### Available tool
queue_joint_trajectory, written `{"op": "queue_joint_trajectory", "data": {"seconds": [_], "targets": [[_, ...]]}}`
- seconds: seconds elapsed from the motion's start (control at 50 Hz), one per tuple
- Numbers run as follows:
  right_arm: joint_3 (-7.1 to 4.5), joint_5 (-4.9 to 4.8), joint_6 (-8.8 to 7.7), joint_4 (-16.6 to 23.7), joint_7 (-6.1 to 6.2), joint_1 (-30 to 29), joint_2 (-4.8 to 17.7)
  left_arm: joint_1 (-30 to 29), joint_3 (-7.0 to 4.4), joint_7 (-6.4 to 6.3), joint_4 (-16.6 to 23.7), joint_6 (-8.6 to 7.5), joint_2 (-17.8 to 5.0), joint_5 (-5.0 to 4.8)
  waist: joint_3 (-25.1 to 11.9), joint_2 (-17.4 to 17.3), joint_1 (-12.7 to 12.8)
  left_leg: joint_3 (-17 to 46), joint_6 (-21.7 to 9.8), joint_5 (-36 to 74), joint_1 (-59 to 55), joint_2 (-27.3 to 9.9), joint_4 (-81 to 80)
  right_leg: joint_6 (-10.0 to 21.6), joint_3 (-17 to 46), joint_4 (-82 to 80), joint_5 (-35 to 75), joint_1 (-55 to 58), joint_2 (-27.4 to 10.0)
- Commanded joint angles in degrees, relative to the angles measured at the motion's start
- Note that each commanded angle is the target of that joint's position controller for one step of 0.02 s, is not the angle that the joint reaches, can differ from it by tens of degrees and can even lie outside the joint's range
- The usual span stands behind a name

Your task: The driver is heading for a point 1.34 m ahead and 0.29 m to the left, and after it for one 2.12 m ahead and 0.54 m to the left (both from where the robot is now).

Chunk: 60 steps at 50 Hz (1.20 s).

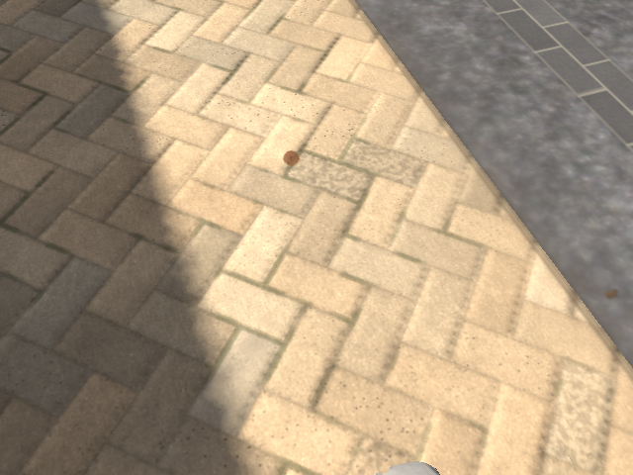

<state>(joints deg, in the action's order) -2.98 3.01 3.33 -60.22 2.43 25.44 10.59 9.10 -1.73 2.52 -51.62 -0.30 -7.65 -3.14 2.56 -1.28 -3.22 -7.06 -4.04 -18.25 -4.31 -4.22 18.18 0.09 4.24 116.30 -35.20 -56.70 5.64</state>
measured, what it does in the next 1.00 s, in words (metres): climbs: right foot 0.17 m higher, then left foot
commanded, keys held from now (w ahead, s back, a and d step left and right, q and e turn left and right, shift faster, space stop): no key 0.36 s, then w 0.64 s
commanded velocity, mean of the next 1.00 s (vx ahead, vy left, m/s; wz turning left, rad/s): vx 0.21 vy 0.00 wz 0.00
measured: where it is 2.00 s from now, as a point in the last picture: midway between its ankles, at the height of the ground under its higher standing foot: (304, 276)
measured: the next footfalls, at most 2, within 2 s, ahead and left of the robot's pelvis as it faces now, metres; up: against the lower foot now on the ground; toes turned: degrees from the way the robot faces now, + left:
right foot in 0.06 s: +0.13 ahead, -0.15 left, +0.17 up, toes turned +1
left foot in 0.50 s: +0.11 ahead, +0.11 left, +0.17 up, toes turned -2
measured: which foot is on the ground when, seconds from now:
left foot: down 0.00-0.16, up 0.18-0.48, down 0.50-0.88, up 0.90-1.00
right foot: up 0.00-0.04, down 0.06-0.50, up 0.52-0.86, down 0.88-1.00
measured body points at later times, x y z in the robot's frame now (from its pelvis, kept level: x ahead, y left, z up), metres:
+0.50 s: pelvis +0.06 -0.01 +0.12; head +0.04 -0.02 +0.57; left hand +0.14 +0.21 -0.01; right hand +0.17 -0.24 -0.01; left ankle +0.07 +0.11 -0.55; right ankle +0.09 -0.15 -0.55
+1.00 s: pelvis +0.25 -0.07 +0.18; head +0.24 -0.08 +0.63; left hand +0.38 +0.18 +0.08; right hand +0.29 -0.34 +0.05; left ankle +0.14 +0.09 -0.44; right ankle +0.26 -0.16 -0.55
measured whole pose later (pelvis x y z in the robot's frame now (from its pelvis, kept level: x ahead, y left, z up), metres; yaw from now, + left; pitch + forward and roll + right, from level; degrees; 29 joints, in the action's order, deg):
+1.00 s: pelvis +0.25 -0.07 +0.18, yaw +0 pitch +3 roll +0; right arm -1.9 -1.5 -5.3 -46.4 0.5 23.2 15.5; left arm 14.5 -2.3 1.4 -44.5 -6.6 -13.2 -0.4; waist -4.9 -2.1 -1.5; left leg 5.6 -3.3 -16.2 27.3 -1.5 73.4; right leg 3.7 -3.3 29.4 -14.2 -18.5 2.2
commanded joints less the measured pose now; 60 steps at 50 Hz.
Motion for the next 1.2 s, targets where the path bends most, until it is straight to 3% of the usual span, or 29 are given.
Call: {"op": "queue_joint_trajectory", "data": {"seconds": [0.02,0.04,0.06,0.08,0.12,0.16,0.18,0.2,0.26,0.3,0.38,0.42,0.46,0.48,0.5,0.52,0.54,0.56,0.6,0.68,0.78,0.86,0.88,0.9,0.92,0.94,0.98,1.02,1.2], "targets": [[-0.58,0.3,1.01,6.07,1.65,-13.86,6.72,-7.96,2.53,0.18,12.95,-0.9,-0.2,3.24,-0.3,-6.18,7.11,-3.62,-4.4,57.15,8.69,-7.93,-6.64,-1.52,-5.74,-26.72,9.54,1.37,-7.39],[-1.63,-1.71,1.67,5.71,2.24,-9.72,10.85,-14.04,3.53,-0.38,16.34,-0.1,0.45,3.91,-0.99,-6.21,5.36,-4.36,-6.35,63.84,14.27,-7.02,-10.69,-0.85,-18.67,-43.83,3.99,15.0,-4.76],[-2.4,-3.14,2.13,2.89,2.06,0.07,14.53,-16.39,3.33,-1.08,18.23,0.8,0.79,3.73,-3.95,-11.11,3.8,0.44,-7.42,76.85,11.12,-12.9,-9.67,0.22,-19.11,-44.62,-1.76,21.54,-3.6],[-2.1,-4.62,2.88,-0.97,1.31,7.14,13.74,-7.4,2.4,-0.65,15.97,1.22,-3.02,3.98,-7.62,-8.09,7.21,-3.66,-6.73,89.77,6.53,-9.88,-4.65,3.91,-20.95,-49.9,11.93,28.73,0.42],[-2.03,-4.01,2.03,-2.72,-0.33,9.26,15.35,7.47,-0.22,-1.3,9.96,1.55,-7.23,1.22,-14.86,-7.97,13.0,-2.07,-2.59,87.31,10.33,-6.36,7.06,9.67,-5.58,-55.85,14.58,42.7,-1.25],[-1.8,-2.69,0.75,-0.11,-1.63,2.31,12.3,10.53,-3.35,-3.42,5.03,3.92,-11.34,2.84,-11.33,3.89,12.8,-1.01,-1.73,41.49,19.93,-0.07,26.43,11.83,13.48,-71.14,0.47,44.72,-6.91],[-0.99,-1.62,-0.08,2.15,-2.71,-3.12,8.84,10.24,-3.18,-4.8,5.8,3.38,-13.57,4.95,-13.73,10.7,12.43,3.99,-1.54,5.78,20.97,6.14,49.83,14.86,29.39,-81.68,-7.42,39.56,-12.6],[-0.03,-3.1,-1.31,5.73,-4.19,-8.08,4.6,5.75,-1.29,-5.38,5.99,1.69,-9.59,6.41,-12.1,9.19,9.25,13.62,-1.19,-1.4,25.08,7.84,66.58,14.95,34.68,-85.77,-2.62,31.03,-15.27],[1.55,-3.66,-1.68,12.66,-2.68,-9.54,-0.82,0.36,0.88,-5.53,3.56,-1.03,-0.16,3.6,0.85,4.67,3.56,18.98,-0.15,-15.95,36.53,8.71,82.08,10.58,18.68,-73.23,5.18,14.54,-14.77],[1.67,-3.32,-1.82,14.1,-2.26,-6.21,1.41,-1.04,1.62,-5.47,4.2,-1.68,1.26,3.75,2.33,3.1,1.69,18.23,0.94,-12.21,38.52,8.77,85.25,9.27,15.31,-73.15,9.64,13.24,-15.23],[1.36,-3.08,-0.46,18.07,-0.87,-4.18,5.16,-1.88,1.52,-7.51,9.05,-1.55,-3.66,4.43,-0.88,6.61,-0.97,20.81,5.06,-3.85,40.14,5.69,76.53,9.72,16.6,-75.8,7.36,15.43,-16.52],[2.44,-2.95,-0.26,19.08,-0.88,-2.46,2.9,-0.44,0.59,-7.68,8.77,-0.94,-7.89,4.48,-2.68,10.82,-3.78,9.16,5.55,-12.67,37.9,5.71,50.24,8.38,9.55,-80.23,0.8,18.85,-13.29],[1.53,-3.16,0.52,15.62,-0.71,-3.74,3.68,2.74,-0.66,-7.02,8.67,-1.63,-10.97,5.29,-5.32,9.37,-1.24,-3.4,6.05,-14.93,22.32,8.25,41.04,7.88,11.57,-86.93,-7.96,12.48,-15.84],[0.83,-3.92,0.29,13.59,-0.6,1.38,5.03,1.84,-1.58,-7.04,8.69,-1.77,-13.16,4.54,-4.51,11.5,-2.93,-1.14,5.15,-11.79,16.65,6.82,37.42,7.53,13.11,-85.08,-13.21,9.36,-17.31],[0.62,-3.41,-0.61,10.61,-0.89,5.92,4.22,1.63,-1.08,-6.67,7.75,-1.91,-9.26,3.46,-4.67,9.07,-4.24,2.69,2.73,-13.61,12.86,8.04,31.12,5.73,7.12,-74.05,-13.57,7.52,-14.65],[0.85,-2.94,-1.62,9.77,-0.92,7.89,5.28,3.76,0.45,-6.42,8.41,-1.98,-2.55,2.83,-0.28,-4.7,-2.47,22.82,-3.9,-31.57,16.84,1.29,16.15,0.88,-1.43,-50.45,-10.05,2.65,-7.94],[-0.01,-3.52,-3.03,12.44,-0.29,4.89,11.9,0.29,1.67,-5.54,12.88,-2.17,-0.08,0.32,6.83,-18.03,-0.75,61.85,-13.64,-52.68,25.03,-11.73,-10.35,-0.17,-5.64,-41.28,2.19,-2.66,-3.99],[0.11,-2.65,-4.73,14.55,-0.84,0.4,12.33,-1.71,0.19,-5.65,12.03,-2.27,-5.0,-0.9,9.8,-9.87,0.2,70.36,-14.05,-52.15,27.89,-15.3,-14.49,0.8,-0.3,-33.23,10.92,-3.58,-5.68],[0.31,-2.46,-6.32,14.75,-0.64,-1.2,10.82,0.62,1.85,-5.06,11.7,-3.15,-1.51,0.88,4.99,-5.83,2.71,57.92,-12.12,-37.54,27.21,-14.2,-6.17,0.64,1.77,-24.48,14.39,-3.32,-6.69],[1.84,-3.55,-6.52,12.06,0.62,4.73,3.16,-1.79,1.99,-2.92,11.36,-3.85,-3.07,2.69,-0.47,0.0,2.25,33.18,-9.18,-13.44,17.4,-6.74,-0.66,0.31,-1.77,-40.82,20.84,-0.02,-8.57],[0.33,-5.04,-7.31,12.94,0.69,5.71,9.45,-7.89,1.35,-1.62,12.4,-4.84,-4.61,-0.57,-2.33,-7.75,0.74,22.24,-7.89,-1.83,18.28,-8.71,-8.95,-0.58,-7.72,-74.84,19.24,26.29,-6.4],[-0.38,-4.57,-8.32,13.99,-0.64,3.62,12.22,4.96,-2.27,-1.68,9.02,-4.95,-11.0,0.42,-4.08,-7.44,6.65,16.21,-5.77,18.92,20.97,-5.9,3.32,3.31,-9.78,-89.19,24.19,50.53,-2.65],[0.05,-4.0,-8.79,15.4,-1.03,1.27,10.83,14.85,-3.58,-2.04,7.07,-4.77,-13.93,0.55,-10.23,-4.75,11.08,11.89,-3.22,20.62,28.24,-2.45,17.17,5.06,-3.17,-90.58,23.34,65.24,-7.95],[1.79,-1.72,-9.48,18.12,-1.18,-1.98,5.35,21.1,-4.56,-2.18,7.0,-4.22,-19.16,1.63,-13.38,6.83,12.11,9.6,-1.21,-0.02,40.35,1.61,35.32,7.8,14.22,-91.94,19.26,72.99,-20.78],[1.94,-4.45,-10.64,19.63,-1.22,0.45,2.88,21.75,-4.79,-2.02,8.1,-5.23,-20.24,2.88,-16.95,16.64,9.78,15.33,0.43,-7.13,53.64,7.08,52.29,14.36,38.46,-100.96,6.43,76.88,-27.33],[1.41,-5.02,-11.06,18.83,-1.57,0.04,5.41,16.44,-3.49,-1.55,8.84,-6.68,-16.05,3.52,-13.06,10.66,7.17,18.27,0.3,-3.79,56.92,3.8,63.36,16.9,41.31,-103.7,1.29,69.32,-29.33],[1.21,-4.54,-10.03,20.02,-2.56,-5.51,6.19,7.28,-1.48,-0.86,9.83,-7.59,-10.42,3.38,-4.66,4.84,2.96,16.17,0.04,5.66,53.91,-0.73,65.93,14.65,25.0,-105.03,8.15,53.79,-24.61],[0.6,-4.75,-9.16,20.44,-2.95,-6.31,6.99,4.38,-0.52,-0.41,9.21,-7.82,-8.04,3.77,-1.51,5.22,-0.24,14.54,0.12,10.84,50.48,-2.92,62.61,12.47,15.13,-107.18,13.49,45.11,-19.46],[2.34,-4.83,-8.48,25.33,-5.26,-24.75,4.57,11.23,-1.6,-2.37,7.15,-8.48,-13.32,3.28,0.6,2.54,5.83,8.3,2.53,20.56,51.88,-2.65,34.04,9.89,-3.53,-108.93,39.37,47.36,-17.79]]}}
